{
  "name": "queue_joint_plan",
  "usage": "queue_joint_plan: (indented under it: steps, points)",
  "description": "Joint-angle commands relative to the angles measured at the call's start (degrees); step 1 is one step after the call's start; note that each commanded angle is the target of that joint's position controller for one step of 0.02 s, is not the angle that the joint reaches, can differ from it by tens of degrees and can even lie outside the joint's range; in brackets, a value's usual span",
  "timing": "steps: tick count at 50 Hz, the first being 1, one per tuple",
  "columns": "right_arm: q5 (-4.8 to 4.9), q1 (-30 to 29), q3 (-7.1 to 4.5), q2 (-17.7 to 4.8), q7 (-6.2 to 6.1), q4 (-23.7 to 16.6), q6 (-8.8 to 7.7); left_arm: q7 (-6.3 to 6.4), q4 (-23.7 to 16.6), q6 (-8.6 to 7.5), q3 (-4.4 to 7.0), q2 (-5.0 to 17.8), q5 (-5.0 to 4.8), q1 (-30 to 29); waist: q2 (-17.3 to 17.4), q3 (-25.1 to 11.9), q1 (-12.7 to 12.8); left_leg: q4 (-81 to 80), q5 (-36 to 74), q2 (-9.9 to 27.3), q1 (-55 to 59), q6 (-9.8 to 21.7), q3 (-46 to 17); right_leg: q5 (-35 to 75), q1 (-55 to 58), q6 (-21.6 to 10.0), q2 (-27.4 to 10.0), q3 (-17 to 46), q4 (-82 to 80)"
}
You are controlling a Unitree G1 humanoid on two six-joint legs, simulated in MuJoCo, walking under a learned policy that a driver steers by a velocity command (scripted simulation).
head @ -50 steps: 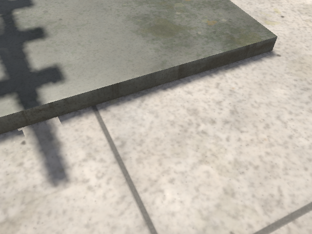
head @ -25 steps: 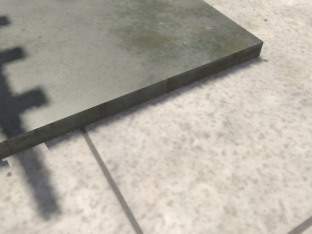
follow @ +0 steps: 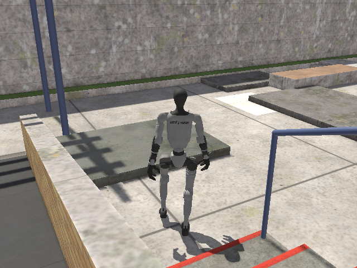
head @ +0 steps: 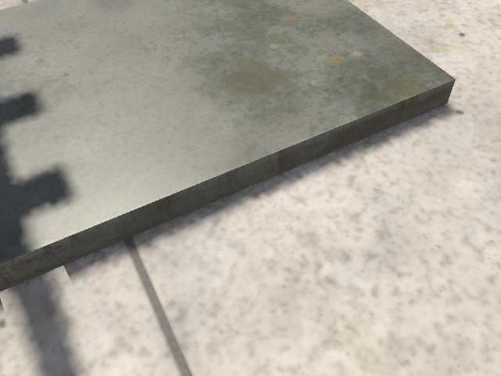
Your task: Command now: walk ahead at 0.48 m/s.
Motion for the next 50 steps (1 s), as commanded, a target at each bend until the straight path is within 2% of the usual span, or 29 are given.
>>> queue_joint_plan:
  steps: [1,5,7,9,10,11,12,13,14,15,16,18,19,21,24,28,33,35,36,37,38,39,40,41,42,43,44,46,50]
  points:
    - [0.41,-6.0,0.55,-0.7,0.14,-4.4,-0.24,0.21,-1.8,-0.79,0.58,6.4,0.06,2.0,-6.1,5.0,-0.3,-7.5,4.8,-1.1,-3.5,-0.6,2.5,28.9,-1.5,-5.0,-14.1,7.9,-4.7]
    - [0.83,-12.4,1.34,-0.5,-0.04,-6.9,-0.52,0.64,-0.3,-0.7,0.46,6.9,0.39,5.7,-6.4,5.9,1.3,-16.8,6.6,-2.8,-0.6,1.5,4.5,33.2,2.9,-5.2,-15.4,6.9,-4.4]
    - [0.81,-12.6,1.17,-1.4,-0.26,-7.6,-0.89,0.91,0.0,-0.56,0.55,7.4,0.66,5.6,-6.5,5.8,0.5,-19.6,4.0,-3.7,1.5,3.4,4.8,38.9,6.0,-5.2,-16.6,6.4,-2.2]
    - [0.91,-7.0,0.42,-2.8,-0.9,-6.1,-1.42,1.1,-0.1,-0.56,0.86,8.6,0.8,3.9,-7.5,2.6,-2.5,-21.3,-0.2,-6.5,9.8,5.7,5.7,53.6,7.5,-4.1,-16.8,5.0,5.3]
    - [0.99,-0.2,-0.26,-3.9,-1.37,-3.9,-1.78,1.04,-0.1,-0.38,1.06,9.2,0.93,3.3,-7.4,-0.9,-5.2,-23.1,-1.2,-8.2,17.0,6.9,5.9,57.9,7.6,-3.5,-16.2,4.4,13.3]
    - [0.56,9.4,-1.11,-5.2,-1.95,-0.8,-2.26,0.92,-0.5,-0.16,1.08,9.3,0.6,2.1,-6.2,-5.6,-9.4,-26.9,1.4,-7.4,29.5,8.3,4.8,52.5,2.5,-2.6,-14.5,3.0,24.7]
    - [-0.84,19.1,-2.49,-9.9,-2.57,1.1,-2.51,0.63,-2.2,-0.17,0.45,7.2,0.18,2.7,-0.9,-12.5,-11.9,-27.5,-5.9,5.0,44.1,11.1,-9.2,31.6,-9.7,-1.8,-11.3,1.2,42.1]
    - [-1.02,19.4,-3.33,-13.3,-2.14,1.0,-2.15,-0.27,-2.4,0.06,-0.1,1.7,-1.59,9.8,11.6,-17.7,-7.2,-35.5,-10.5,19.7,55.9,19.7,-39.2,-15.8,-29.9,0.2,0.5,1.4,62.9]
    - [1.21,13.5,-2.87,-10.6,-1.58,0.3,-1.74,-0.01,-2.9,0.32,1.37,7.4,-0.2,3.9,1.7,-12.1,-6.3,-39.7,-16.1,16.5,49.7,17.5,-39.4,-12.8,-34.8,-1.2,-2.7,8.8,65.5]
    - [1.58,7.3,-1.93,-7.3,-1.48,-0.9,-1.92,-0.27,-4.8,0.01,1.66,7.7,0.0,-1.2,0.2,-3.8,-4.2,-41.5,-14.7,15.1,40.6,15.6,-30.0,-6.7,-36.1,-1.3,-5.5,8.1,62.9]
    - [1.26,4.8,-1.12,-4.2,-1.25,-1.1,-2.47,-0.39,-5.1,-0.17,1.56,6.6,0.13,-3.1,-2.4,-0.1,-2.8,-43.4,-7.5,12.8,33.9,14.2,-24.3,-3.4,-34.0,-1.3,-7.3,7.7,60.0]
    - [1.31,5.3,0.02,-0.9,-1.66,0.5,-3.4,-0.85,-4.7,1.16,1.36,4.2,1.41,-1.8,-1.1,1.0,0.3,-45.0,1.4,8.5,26.9,11.3,-15.5,-1.6,-28.4,0.0,-9.3,7.4,55.1]
    - [1.29,7.0,0.19,-0.9,-1.78,1.3,-3.88,-1.15,-4.8,1.8,1.39,3.6,1.6,-1.7,-0.7,0.8,0.7,-45.4,4.7,7.8,26.0,11.1,-13.6,-1.5,-27.3,0.6,-9.4,6.9,53.6]
    - [1.45,9.9,-0.07,-2.7,-1.97,2.6,-4.63,-1.54,-5.8,2.77,1.54,3.6,1.8,-3.9,-0.4,1.6,1.1,-46.4,8.4,6.8,25.8,11.1,-10.4,0.0,-29.4,1.7,-9.9,5.5,50.9]
    - [1.57,13.3,-0.02,-3.6,-2.02,3.4,-4.62,-1.88,-8.9,3.43,1.61,4.5,1.59,-12.3,0.0,3.9,-0.3,-48.4,9.9,5.5,27.5,10.4,-7.7,6.2,-35.8,3.3,-11.2,3.8,44.2]
    - [1.66,17.7,0.52,-3.0,-2.11,4.2,-4.4,-2.16,-12.6,3.08,1.12,4.1,0.89,-22.2,0.3,5.0,-2.9,-48.2,16.1,3.8,30.2,9.0,-6.0,12.9,-36.5,4.6,-10.0,1.6,31.5]
    - [1.14,21.9,0.4,-4.1,-2.74,4.9,-3.85,-2.02,-15.8,2.49,0.77,4.7,0.68,-29.5,1.3,4.5,-5.2,-43.6,23.7,5.4,38.7,10.3,-8.4,12.9,-36.6,4.4,-7.5,1.2,22.5]
    - [0.79,21.2,0.04,-5.0,-3.06,4.6,-3.64,-1.93,-16.9,1.85,0.95,5.7,0.43,-30.2,1.9,4.2,-4.5,-40.9,27.6,6.6,41.2,10.3,-10.0,9.5,-35.2,3.6,-6.9,1.9,20.1]
    - [0.67,19.9,-0.19,-5.6,-3.15,4.3,-3.56,-1.78,-16.9,1.45,1.15,6.5,0.32,-28.5,2.1,3.6,-3.1,-38.7,30.9,6.7,41.1,9.7,-10.2,7.3,-31.9,2.9,-6.2,2.0,18.4]
    - [0.65,18.3,-0.47,-6.3,-3.11,3.8,-3.55,-1.44,-16.0,1.01,1.57,7.4,0.28,-24.4,2.5,1.9,-1.0,-34.7,36.8,6.2,40.1,8.7,-9.8,5.0,-25.6,2.1,-4.7,1.7,16.5]
    - [0.91,17.2,-0.69,-6.8,-2.82,3.4,-3.54,-0.9,-13.8,0.43,2.29,8.8,0.42,-16.8,1.6,-2.1,2.1,-26.6,39.8,4.4,38.3,7.6,-8.7,5.7,-15.7,1.0,-3.3,1.0,13.1]
    - [1.58,16.1,-0.53,-5.9,-2.5,2.5,-3.66,-0.13,-11.3,-0.32,3.29,11.4,1.55,-7.2,-0.6,-8.1,5.9,-14.5,31.5,1.4,30.3,6.6,-6.9,6.7,-1.0,-0.9,-7.5,4.7,12.0]
    - [3.6,17.9,0.53,-0.9,-2.26,-0.6,-3.71,0.72,-11.6,-0.51,4.76,17.2,3.33,0.2,-9.6,-17.7,6.7,4.6,7.2,-5.1,14.3,4.4,-2.7,-1.5,15.7,-4.7,-24.2,24.4,10.4]
    - [3.75,21.4,-0.02,-1.4,-2.59,-1.0,-3.25,0.17,-11.9,0.61,5.03,17.7,2.51,-2.2,-16.8,-21.7,3.7,16.0,-21.1,-9.6,3.3,4.6,-3.1,-2.9,18.8,-8.7,-31.2,42.9,3.6]
    - [2.51,19.1,-0.96,-4.6,-2.8,-0.2,-2.46,-0.12,-13.2,1.14,4.03,12.8,1.65,-8.0,-8.8,-13.0,1.2,19.3,-16.7,-5.0,0.4,5.1,-5.3,-8.0,10.7,-7.4,-28.9,36.4,2.5]
    - [1.97,15.5,-0.88,-3.4,-2.29,-0.6,-2.27,-0.24,-13.6,0.86,2.97,8.6,1.06,-11.7,-4.3,-5.6,0.7,17.7,-12.2,-2.9,0.6,4.8,-5.2,-6.8,2.0,-6.2,-26.1,27.9,0.5]
    - [1.75,14.2,-0.77,-1.7,-1.86,-0.9,-2.01,-0.2,-13.4,0.5,2.52,7.1,1.13,-13.2,-4.3,-2.0,-0.6,15.3,-9.8,-1.3,2.2,4.5,-4.9,-2.9,-3.7,-4.4,-23.5,21.6,-1.6]
    - [0.33,13.9,-0.97,-0.9,-0.87,-1.4,-0.55,0.21,-11.8,-0.38,2.12,5.9,0.74,-12.0,-6.9,0.1,-2.5,13.0,-7.9,0.2,4.4,3.5,-4.3,3.9,-8.8,-2.8,-20.6,13.3,-3.4]
    - [0.09,8.1,-0.99,-0.5,0.33,-4.1,0.86,0.18,-10.2,-2.13,2.49,7.1,0.13,-8.1,-6.4,0.6,-2.9,10.9,-1.6,1.3,-0.9,2.4,-3.1,12.8,-7.6,-3.2,-20.1,5.4,-5.3]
